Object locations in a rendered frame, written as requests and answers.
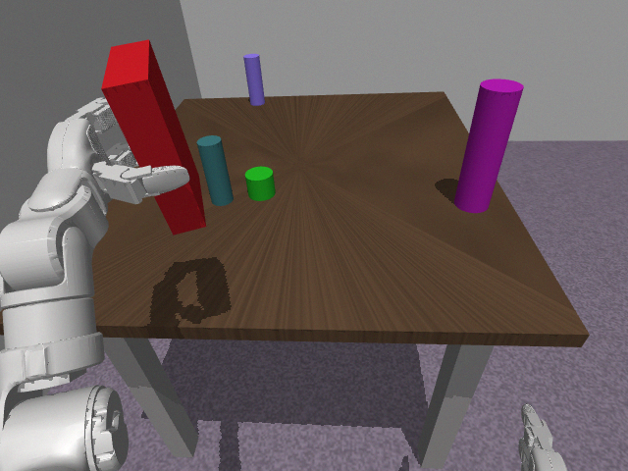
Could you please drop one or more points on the table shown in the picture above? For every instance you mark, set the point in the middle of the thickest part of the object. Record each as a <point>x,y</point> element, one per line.
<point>362,242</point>

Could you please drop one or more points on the left robot arm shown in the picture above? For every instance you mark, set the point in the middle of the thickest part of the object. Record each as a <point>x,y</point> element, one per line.
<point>46,289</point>

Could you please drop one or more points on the right robot hand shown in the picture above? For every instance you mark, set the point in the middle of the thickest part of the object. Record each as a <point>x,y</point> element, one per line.
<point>535,448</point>

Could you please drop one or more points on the left robot hand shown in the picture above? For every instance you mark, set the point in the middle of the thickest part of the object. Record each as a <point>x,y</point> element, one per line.
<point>75,144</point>

